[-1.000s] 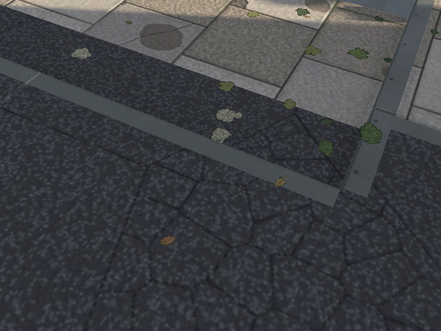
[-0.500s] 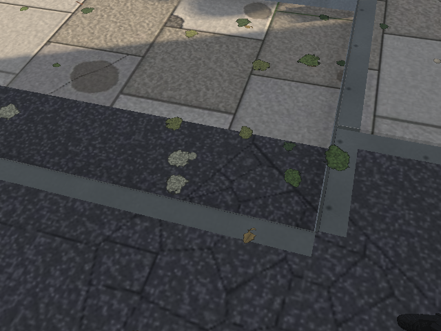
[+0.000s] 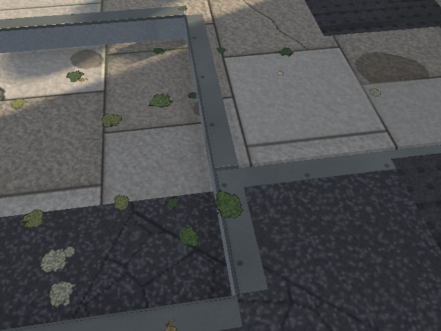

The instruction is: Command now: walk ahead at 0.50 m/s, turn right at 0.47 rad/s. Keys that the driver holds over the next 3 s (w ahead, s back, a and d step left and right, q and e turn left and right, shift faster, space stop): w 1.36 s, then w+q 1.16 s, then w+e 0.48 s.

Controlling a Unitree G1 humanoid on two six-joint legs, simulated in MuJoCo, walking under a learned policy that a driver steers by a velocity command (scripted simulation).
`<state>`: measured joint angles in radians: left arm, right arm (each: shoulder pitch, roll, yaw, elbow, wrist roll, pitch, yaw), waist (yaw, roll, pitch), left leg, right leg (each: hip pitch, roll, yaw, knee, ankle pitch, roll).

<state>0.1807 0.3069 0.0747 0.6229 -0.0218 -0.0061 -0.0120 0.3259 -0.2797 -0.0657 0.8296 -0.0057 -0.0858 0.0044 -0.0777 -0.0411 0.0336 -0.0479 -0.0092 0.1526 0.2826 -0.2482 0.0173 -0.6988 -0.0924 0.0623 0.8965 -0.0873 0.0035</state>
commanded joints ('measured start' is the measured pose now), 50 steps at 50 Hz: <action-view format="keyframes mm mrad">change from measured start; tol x32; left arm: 1 -98 -1 -13 -86 2 -23 -20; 36 306 -37 -26 113 20 -85 13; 50 -194 -7 -38 -51 9 -72 -26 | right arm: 1 -41 -169 -35 -53 12 -7 -2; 50 50 -167 -16 -1 40 -5 8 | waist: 1 -2 91 35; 11 194 -144 -456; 33 -26 -39 -74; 36 2 405 -253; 50 -1 97 -7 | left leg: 1 -21 255 -91 -126 300 152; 8 79 267 1 221 842 94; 11 -623 10 -189 1031 -351 -20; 12 -711 64 -223 1065 -293 -12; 27 -429 86 -167 560 467 -38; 31 -581 96 -182 502 200 27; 34 -24 3 -91 370 234 71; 37 204 394 -887 2 165 334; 41 -186 297 -555 -36 139 269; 50 -19 194 -244 -123 296 170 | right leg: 1 39 7 -38 -152 90 -14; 6 130 63 -95 -300 -73 -77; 9 735 95 -68 -367 8 -156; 11 1121 -305 733 -552 -166 -388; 26 491 -54 3 -744 156 -216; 34 469 -39 -25 -108 530 -141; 36 34 198 80 576 -563 -75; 37 -102 191 122 618 -496 -91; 50 54 42 -76 -282 148 -40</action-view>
